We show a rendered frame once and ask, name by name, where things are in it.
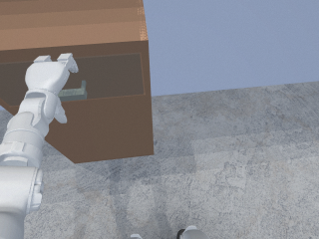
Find drawer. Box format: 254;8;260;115
0;52;144;107

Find cabinet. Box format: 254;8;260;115
0;0;155;164

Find right robot thigh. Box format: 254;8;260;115
179;229;210;239

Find handle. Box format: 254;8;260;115
58;80;88;102

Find left robot hand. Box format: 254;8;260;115
25;53;79;123

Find left robot forearm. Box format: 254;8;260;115
0;89;58;169

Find right robot shin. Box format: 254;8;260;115
183;225;196;233

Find left robot upper arm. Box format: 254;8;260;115
0;165;45;239

